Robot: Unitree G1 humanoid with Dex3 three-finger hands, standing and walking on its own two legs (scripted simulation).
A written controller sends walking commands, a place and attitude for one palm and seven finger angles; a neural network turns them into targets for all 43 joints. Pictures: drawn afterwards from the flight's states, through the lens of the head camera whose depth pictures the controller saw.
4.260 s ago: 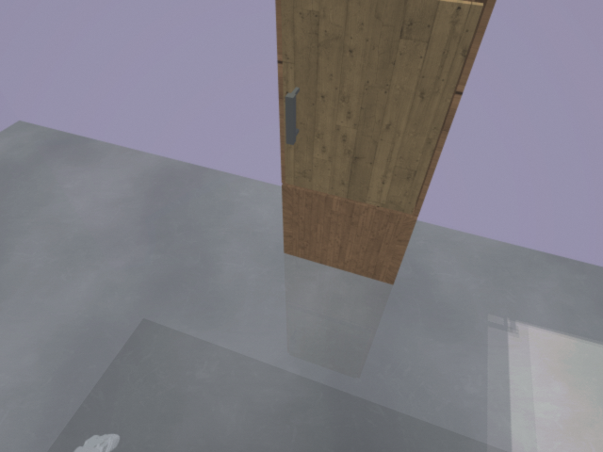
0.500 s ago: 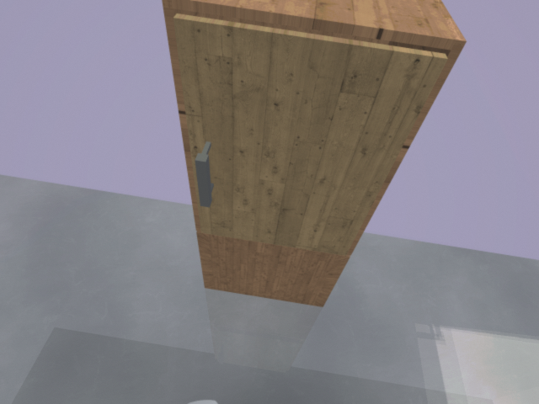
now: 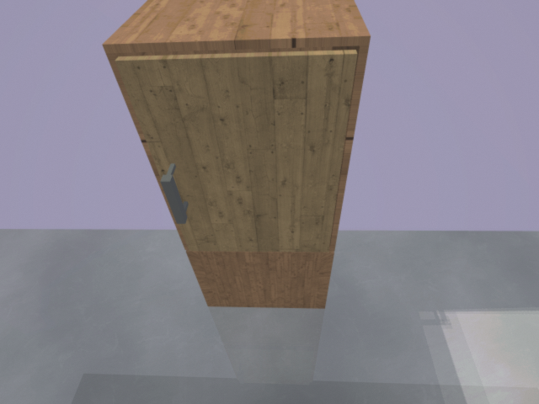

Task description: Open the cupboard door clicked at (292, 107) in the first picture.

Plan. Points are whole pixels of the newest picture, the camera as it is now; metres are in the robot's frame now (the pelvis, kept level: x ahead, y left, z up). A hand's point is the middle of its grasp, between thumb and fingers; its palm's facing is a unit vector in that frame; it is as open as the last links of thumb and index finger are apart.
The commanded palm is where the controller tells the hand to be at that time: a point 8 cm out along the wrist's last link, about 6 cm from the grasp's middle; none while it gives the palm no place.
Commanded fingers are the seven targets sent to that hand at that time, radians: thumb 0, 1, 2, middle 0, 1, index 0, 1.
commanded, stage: come to a stop and stand still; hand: left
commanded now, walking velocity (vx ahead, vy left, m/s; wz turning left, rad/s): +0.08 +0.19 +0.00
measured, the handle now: (177, 194) +0.58 +0.27 -0.07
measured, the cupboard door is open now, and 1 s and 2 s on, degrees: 0 0 0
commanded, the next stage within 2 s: look again from close up in 0.94 s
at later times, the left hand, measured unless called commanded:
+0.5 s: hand out of the picture +0.00 +0.25 -0.19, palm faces +0.10 -0.97 -0.21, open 7.4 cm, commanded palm none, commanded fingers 0.00 0.90 0.90 -0.20 -0.30 -0.20 -0.30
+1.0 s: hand out of the picture -0.04 +0.24 -0.18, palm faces +0.05 -0.98 -0.18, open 7.4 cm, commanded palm none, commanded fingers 0.00 0.90 0.90 -0.20 -0.30 -0.20 -0.30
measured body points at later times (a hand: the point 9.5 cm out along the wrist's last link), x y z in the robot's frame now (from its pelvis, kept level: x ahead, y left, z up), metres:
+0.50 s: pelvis -0.01 +0.06 -0.02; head +0.00 +0.08 +0.43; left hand +0.00 +0.30 -0.18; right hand +0.09 -0.16 -0.15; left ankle -0.03 +0.13 -0.74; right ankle -0.01 -0.12 -0.74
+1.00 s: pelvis -0.03 +0.07 +0.00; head -0.02 +0.08 +0.44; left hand -0.04 +0.29 -0.17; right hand -0.03 -0.17 -0.15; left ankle -0.03 +0.13 -0.74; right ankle -0.01 -0.12 -0.74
